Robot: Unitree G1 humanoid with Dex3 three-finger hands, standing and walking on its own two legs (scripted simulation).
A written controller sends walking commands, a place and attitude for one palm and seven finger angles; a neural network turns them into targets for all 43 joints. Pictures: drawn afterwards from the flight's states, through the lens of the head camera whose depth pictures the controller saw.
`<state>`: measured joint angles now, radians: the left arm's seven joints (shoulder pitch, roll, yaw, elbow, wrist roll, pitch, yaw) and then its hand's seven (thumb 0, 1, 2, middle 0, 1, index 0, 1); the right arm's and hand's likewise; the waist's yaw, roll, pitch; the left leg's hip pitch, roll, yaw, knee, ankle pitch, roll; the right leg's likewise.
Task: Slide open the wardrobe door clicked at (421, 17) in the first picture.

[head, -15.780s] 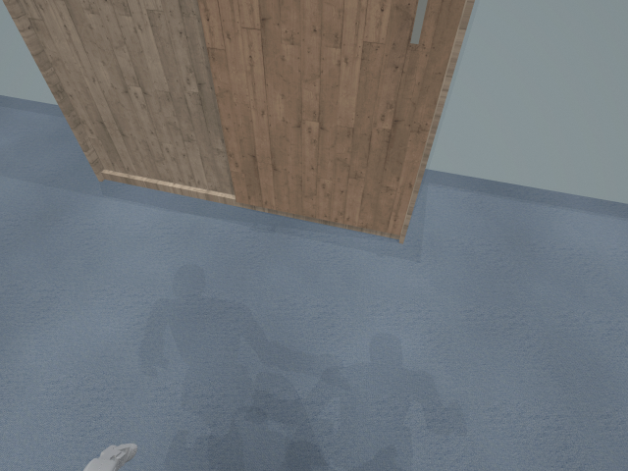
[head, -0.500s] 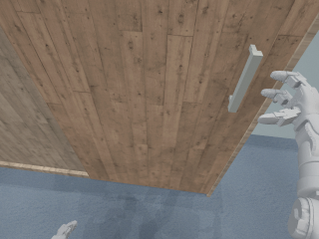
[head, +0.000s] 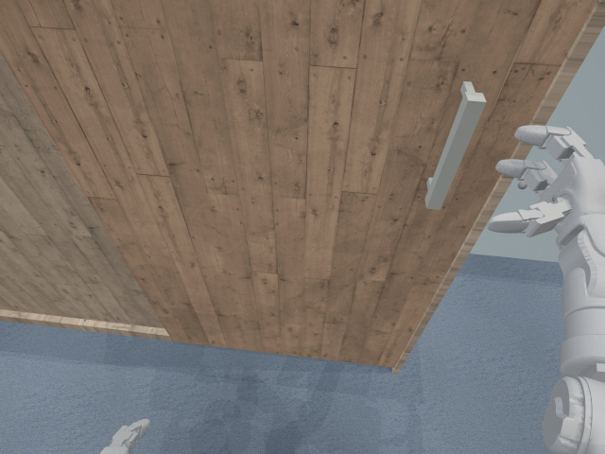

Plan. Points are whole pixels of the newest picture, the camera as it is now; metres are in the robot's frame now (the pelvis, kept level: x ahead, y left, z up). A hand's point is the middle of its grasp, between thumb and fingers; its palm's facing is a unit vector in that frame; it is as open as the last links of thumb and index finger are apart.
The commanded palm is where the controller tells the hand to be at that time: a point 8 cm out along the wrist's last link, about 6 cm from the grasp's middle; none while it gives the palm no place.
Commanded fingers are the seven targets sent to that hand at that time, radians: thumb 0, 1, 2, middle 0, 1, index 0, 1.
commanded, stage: move the hooked fingers beside the handle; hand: right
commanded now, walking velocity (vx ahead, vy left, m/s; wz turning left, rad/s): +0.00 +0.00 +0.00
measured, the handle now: (449, 149) +0.50 -0.15 +0.16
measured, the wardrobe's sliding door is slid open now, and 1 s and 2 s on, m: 0.00 0.00 0.00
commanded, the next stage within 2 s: feel for the door with the fingertips in 0.76 s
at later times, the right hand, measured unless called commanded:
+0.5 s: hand (516, 190) +0.43 -0.22 +0.16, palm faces +0.04 +1.00 +0.00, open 13.9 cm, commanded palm +0.40 -0.27 +0.17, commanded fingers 0.00 0.50 -0.30 0.30 1.20 0.30 1.20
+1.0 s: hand (497, 183) +0.43 -0.20 +0.17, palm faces +0.02 +1.00 +0.03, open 13.9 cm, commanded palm +0.40 -0.25 +0.17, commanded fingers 0.00 0.50 -0.30 0.30 1.20 0.30 1.20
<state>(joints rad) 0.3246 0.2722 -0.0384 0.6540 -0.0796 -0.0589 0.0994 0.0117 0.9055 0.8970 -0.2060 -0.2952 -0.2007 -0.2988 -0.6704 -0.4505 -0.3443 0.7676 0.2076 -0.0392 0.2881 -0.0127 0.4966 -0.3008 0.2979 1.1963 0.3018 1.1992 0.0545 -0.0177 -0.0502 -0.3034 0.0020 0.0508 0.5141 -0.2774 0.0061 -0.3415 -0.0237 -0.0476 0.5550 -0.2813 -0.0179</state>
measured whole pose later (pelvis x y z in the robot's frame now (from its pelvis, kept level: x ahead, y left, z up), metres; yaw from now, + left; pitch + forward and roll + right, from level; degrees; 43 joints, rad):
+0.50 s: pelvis +0.00 +0.00 +0.00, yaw +1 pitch +4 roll +1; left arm 0.35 0.27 -0.04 0.63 -0.08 -0.05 0.09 0.01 0.91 0.90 -0.21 -0.30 -0.20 -0.30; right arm -0.67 -0.46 -0.34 0.81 0.19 0.00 0.27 -0.01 0.49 -0.30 0.30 1.20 0.30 1.20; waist 0.06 -0.03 -0.06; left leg -0.32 0.00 0.04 0.52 -0.28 0.00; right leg -0.35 -0.02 -0.06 0.55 -0.28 -0.02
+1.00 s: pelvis +0.00 +0.00 +0.00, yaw +0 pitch +4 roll +1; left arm 0.32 0.26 -0.05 0.63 -0.08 -0.05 0.08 0.01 0.91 0.90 -0.21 -0.30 -0.20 -0.30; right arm -0.68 -0.40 -0.31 0.76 0.20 0.01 0.24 -0.01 0.50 -0.30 0.30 1.20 0.30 1.20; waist 0.05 -0.02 -0.06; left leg -0.31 0.00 0.04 0.52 -0.28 0.01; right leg -0.34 -0.02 -0.05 0.55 -0.28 -0.02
